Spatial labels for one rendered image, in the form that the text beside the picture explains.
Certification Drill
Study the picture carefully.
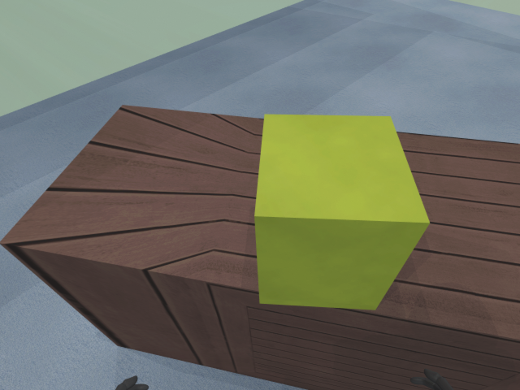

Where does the pedestal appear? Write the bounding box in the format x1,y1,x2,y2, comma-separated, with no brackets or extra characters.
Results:
0,105,520,390

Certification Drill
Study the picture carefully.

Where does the carton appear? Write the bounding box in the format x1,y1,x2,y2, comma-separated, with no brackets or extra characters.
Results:
254,114,430,310

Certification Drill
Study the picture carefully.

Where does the robot right hand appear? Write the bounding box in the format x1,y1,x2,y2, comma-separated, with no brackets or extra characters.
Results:
410,369,454,390

